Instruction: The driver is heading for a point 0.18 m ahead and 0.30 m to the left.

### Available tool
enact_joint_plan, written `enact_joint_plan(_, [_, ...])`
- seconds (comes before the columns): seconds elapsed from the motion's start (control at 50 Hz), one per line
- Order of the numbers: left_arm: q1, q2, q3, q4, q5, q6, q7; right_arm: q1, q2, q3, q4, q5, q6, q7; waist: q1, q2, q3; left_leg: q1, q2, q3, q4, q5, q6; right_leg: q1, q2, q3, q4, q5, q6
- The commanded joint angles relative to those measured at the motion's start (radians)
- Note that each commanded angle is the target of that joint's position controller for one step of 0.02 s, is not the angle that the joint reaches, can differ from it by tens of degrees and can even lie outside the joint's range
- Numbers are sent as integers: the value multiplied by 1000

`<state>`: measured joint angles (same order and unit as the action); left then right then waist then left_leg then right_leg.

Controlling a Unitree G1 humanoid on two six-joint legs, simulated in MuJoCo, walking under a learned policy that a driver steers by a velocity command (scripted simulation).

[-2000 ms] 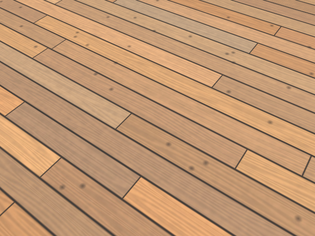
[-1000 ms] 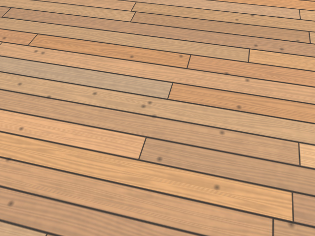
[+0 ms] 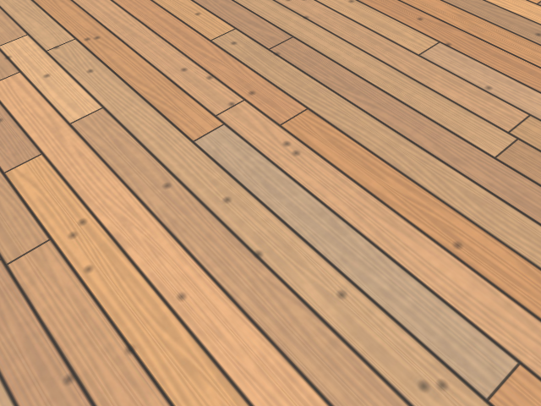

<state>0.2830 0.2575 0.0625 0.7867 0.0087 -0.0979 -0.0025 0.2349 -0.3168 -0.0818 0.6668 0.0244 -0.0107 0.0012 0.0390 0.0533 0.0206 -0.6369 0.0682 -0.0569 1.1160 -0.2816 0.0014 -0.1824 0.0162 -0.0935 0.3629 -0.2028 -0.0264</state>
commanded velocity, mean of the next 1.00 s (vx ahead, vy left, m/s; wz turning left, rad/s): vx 0.27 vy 0.00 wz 0.32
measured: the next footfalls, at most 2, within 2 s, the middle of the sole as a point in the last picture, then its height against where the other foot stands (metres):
left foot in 0.28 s outside the picture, level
right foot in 0.72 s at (297, 385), level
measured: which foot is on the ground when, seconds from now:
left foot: up 0.00-0.26, down 0.28-1.00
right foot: down 0.00-0.28, up 0.30-0.70, down 0.72-1.00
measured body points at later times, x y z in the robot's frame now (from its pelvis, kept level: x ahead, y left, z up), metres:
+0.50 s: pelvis +0.26 +0.08 +0.00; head +0.30 +0.11 +0.45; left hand +0.34 +0.39 -0.11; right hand +0.44 -0.15 -0.10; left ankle +0.27 +0.16 -0.74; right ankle +0.34 -0.08 -0.66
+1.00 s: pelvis +0.40 +0.08 -0.01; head +0.42 +0.08 +0.44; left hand +0.48 +0.36 -0.12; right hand +0.55 -0.15 -0.15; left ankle +0.29 +0.17 -0.74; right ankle +0.50 +0.00 -0.74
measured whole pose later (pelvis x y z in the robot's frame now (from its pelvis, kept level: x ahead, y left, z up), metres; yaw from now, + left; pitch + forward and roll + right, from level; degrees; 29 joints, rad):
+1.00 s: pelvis +0.40 +0.08 -0.01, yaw +19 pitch +1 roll +0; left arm 0.09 0.22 0.02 0.81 0.01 -0.03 -0.01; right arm 0.25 -0.25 -0.04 0.86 -0.01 0.04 -0.02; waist -0.01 0.00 0.01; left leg -0.15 -0.02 -0.05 0.53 -0.40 0.00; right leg -0.38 0.01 -0.02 0.54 -0.17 -0.02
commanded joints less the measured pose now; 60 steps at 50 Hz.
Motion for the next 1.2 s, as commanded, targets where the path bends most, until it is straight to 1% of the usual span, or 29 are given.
enact_joint_plan(0.02, [-48,159,41,-52,0,-17,5,-32,-27,-3,-84,-3,-8,6,-14,-123,-5,-113,53,-40,-100,116,-15,90,-289,176,-207,192,-168])
enact_joint_plan(0.1, [-29,184,46,-27,-8,-2,11,-144,-6,8,-106,-2,-21,30,27,-114,25,-57,35,26,-328,291,-3,118,-261,33,-207,247,-132])
enact_joint_plan(0.18, [16,219,57,3,-27,17,10,-229,-11,9,-145,2,-21,52,45,-117,59,-31,12,79,-453,242,35,212,-296,-27,-176,322,-108])
enact_joint_plan(0.22, [10,247,66,6,-38,29,13,-207,-39,-6,-154,-4,-17,57,10,-139,31,49,-37,127,-482,141,75,257,-302,-66,-76,607,-88])
enact_joint_plan(0.24, [7,263,71,5,-43,36,17,-152,-65,-20,-145,-7,-13,56,-28,-157,-11,137,-75,156,-487,92,98,267,-298,-86,25,783,-77])
enact_joint_plan(0.26, [-7,266,71,3,-48,44,20,-20,-102,-44,-112,-5,-10,51,-109,-145,-81,313,-121,178,-539,117,131,231,-275,-117,203,872,-56])
enact_joint_plan(0.28, [2,236,58,-3,-38,43,25,158,-165,-78,-63,-2,-3,35,-193,-104,-169,605,-127,125,-572,165,172,61,-238,-132,453,749,-18])
enact_joint_plan(0.3, [77,102,14,-53,17,29,15,197,-283,-98,-53,7,-2,16,-120,174,-247,966,141,-336,-580,151,312,-376,-106,-114,828,-111,43])
enact_joint_plan(0.32, [43,110,-1,-84,0,-10,3,208,-270,-82,-93,4,-21,25,-132,169,-433,1086,275,-793,-769,-74,445,-568,15,128,1024,-423,53])
enact_joint_plan(0.34, [-78,194,21,-104,-47,-30,-6,174,-192,-57,-83,-11,-35,32,-168,55,-317,1006,258,-656,-812,40,375,-655,-42,180,1044,-332,40])
enact_joint_plan(0.36, [-96,185,15,-109,-50,-38,-5,115,-158,-44,-78,-16,-42,30,-128,29,-202,853,226,-495,-796,234,339,-636,-82,161,973,-247,32])
enact_joint_plan(0.38, [-84,181,16,-86,-24,-34,5,37,-120,-31,-85,-15,-44,28,-80,-33,-136,701,184,-360,-776,444,301,-568,-125,153,901,-196,43])
enact_joint_plan(0.4, [-66,191,23,-76,-7,-21,9,-13,-93,-21,-94,-21,-43,24,-45,-20,-110,583,153,-273,-779,590,283,-486,-147,153,847,-177,53])
enact_joint_plan(0.44, [-24,168,21,-59,-4,10,10,-47,-94,-17,-88,-32,-46,16,-5,-7,-111,457,128,-194,-807,741,281,-383,-145,136,798,-149,75])
enact_joint_plan(0.5, [-38,120,7,-57,3,31,18,-40,-114,-19,-52,-31,-49,0,-1,0,-107,405,95,-92,-819,840,269,-360,-119,116,643,-35,101])
enact_joint_plan(0.56, [-115,95,-7,-67,0,31,8,-33,-103,-13,-24,-26,-33,-14,-35,25,-113,416,53,-28,-808,768,223,-308,-97,108,427,158,96])
enact_joint_plan(0.62, [-171,105,-6,-76,-6,25,-6,-1,-100,-7,13,-29,-23,-15,-68,29,-111,462,80,-59,-789,674,212,-268,-75,121,296,245,83])
enact_joint_plan(0.66, [-187,122,1,-82,0,24,-13,-1,-92,-1,34,-29,-20,-12,-69,36,-95,496,104,-97,-743,640,207,-264,-66,129,241,188,60])
enact_joint_plan(0.7, [-147,132,9,-70,12,18,-17,-22,-77,6,49,-19,-17,-11,-34,31,-91,504,94,-121,-664,575,176,-194,-51,118,132,206,24])
enact_joint_plan(0.72, [-122,144,13,-60,21,14,-15,-2,-62,11,60,-21,-19,-11,-23,4,-98,488,51,-111,-613,507,137,-105,-65,129,56,406,0])
enact_joint_plan(0.74, [-122,196,20,-70,32,10,-8,55,-40,18,60,-45,-27,-11,-63,-79,-144,433,-25,-81,-534,344,88,31,-165,221,99,791,-40])
enact_joint_plan(0.76, [-125,178,11,-71,39,19,-1,187,0,29,92,-48,-30,-14,-109,-201,-236,323,-78,-59,-453,49,27,199,-286,333,151,930,-174])
enact_joint_plan(0.78, [-113,91,-7,-59,21,35,0,157,-24,29,103,-46,-19,-20,-69,-245,-269,322,-77,-38,-415,-155,-12,186,-329,407,118,831,-238])
enact_joint_plan(0.8, [-123,64,-21,-51,11,46,-5,119,-47,21,94,-33,-1,-23,-65,-239,-241,309,-65,-37,-416,-216,-22,143,-326,435,81,662,-240])
enact_joint_plan(0.82, [-142,70,-21,-46,10,57,-8,91,-40,19,98,-26,21,-28,-71,-219,-212,315,-56,-31,-449,-202,-23,99,-308,441,56,492,-217])
enact_joint_plan(0.86, [-234,109,-13,-63,4,69,-13,85,-38,18,115,-33,56,-28,-101,-189,-138,426,-41,-25,-629,-35,-5,-69,-229,349,27,173,-121])
enact_joint_plan(0.9, [-243,116,-9,-71,3,69,-17,61,-68,13,133,-36,63,-26,-59,-94,-60,376,-42,-39,-659,-50,37,-102,-123,219,38,-25,-44])
enact_joint_plan(1.02, [-208,85,-10,-18,-4,56,2,54,-39,17,180,-35,20,-34,-40,-54,-126,399,-32,-38,-666,167,22,53,-102,176,154,376,-67])
enact_joint_plan(1.2, [-243,79,-2,51,-6,86,7,75,-25,21,253,-32,23,-40,-45,-51,-45,384,-31,-31,-697,119,25,34,-75,157,136,256,-51])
